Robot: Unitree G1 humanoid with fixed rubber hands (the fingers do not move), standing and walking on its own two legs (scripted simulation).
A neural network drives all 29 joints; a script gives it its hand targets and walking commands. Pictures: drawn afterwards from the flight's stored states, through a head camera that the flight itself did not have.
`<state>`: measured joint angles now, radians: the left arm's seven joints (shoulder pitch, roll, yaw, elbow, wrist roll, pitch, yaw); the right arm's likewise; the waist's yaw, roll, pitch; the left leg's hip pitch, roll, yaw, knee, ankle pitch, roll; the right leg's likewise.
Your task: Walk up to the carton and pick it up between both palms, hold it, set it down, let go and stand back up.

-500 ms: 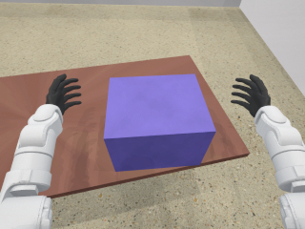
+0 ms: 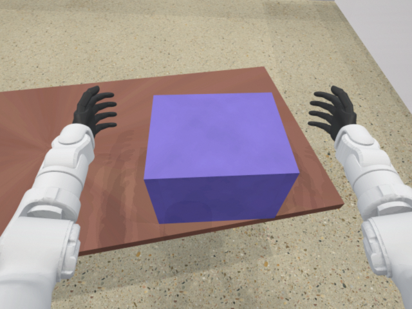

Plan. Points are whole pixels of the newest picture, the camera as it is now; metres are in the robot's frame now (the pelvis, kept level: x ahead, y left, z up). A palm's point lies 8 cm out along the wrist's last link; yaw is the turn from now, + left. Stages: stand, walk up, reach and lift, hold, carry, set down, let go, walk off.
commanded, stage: reach and lift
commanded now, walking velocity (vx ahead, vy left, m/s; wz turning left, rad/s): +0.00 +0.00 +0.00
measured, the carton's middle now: (215, 158) +0.44 -0.01 +0.01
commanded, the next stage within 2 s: none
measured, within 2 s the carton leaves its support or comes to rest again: neither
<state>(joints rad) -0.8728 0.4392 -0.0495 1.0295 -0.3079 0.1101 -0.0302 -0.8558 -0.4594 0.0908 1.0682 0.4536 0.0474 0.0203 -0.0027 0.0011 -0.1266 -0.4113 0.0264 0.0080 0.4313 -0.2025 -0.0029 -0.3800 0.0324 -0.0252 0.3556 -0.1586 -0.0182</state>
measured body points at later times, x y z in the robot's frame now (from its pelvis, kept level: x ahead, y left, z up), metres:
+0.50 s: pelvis -0.02 -0.01 -0.03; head +0.05 +0.00 +0.42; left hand +0.43 +0.24 +0.05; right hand +0.43 -0.26 +0.06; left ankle +0.00 +0.12 -0.74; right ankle +0.00 -0.11 -0.74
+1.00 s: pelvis -0.02 -0.01 -0.03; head +0.05 +0.00 +0.41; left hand +0.43 +0.19 +0.04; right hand +0.43 -0.21 +0.05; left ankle +0.00 +0.12 -0.74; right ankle +0.00 -0.11 -0.74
